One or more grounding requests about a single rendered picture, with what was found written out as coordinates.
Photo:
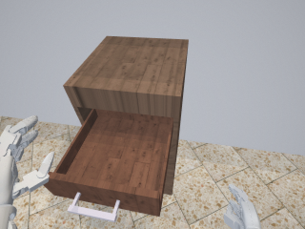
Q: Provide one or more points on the drawer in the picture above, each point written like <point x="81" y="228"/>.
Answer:
<point x="117" y="156"/>

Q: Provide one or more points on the robot left forearm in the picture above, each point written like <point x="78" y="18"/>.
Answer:
<point x="7" y="214"/>

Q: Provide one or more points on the left robot hand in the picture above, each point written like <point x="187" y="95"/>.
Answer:
<point x="13" y="141"/>

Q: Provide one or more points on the cabinet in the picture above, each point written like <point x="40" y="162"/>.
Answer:
<point x="137" y="75"/>

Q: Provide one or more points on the right robot hand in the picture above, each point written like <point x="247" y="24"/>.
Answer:
<point x="245" y="215"/>

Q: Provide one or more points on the handle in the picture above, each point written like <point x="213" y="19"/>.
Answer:
<point x="96" y="214"/>

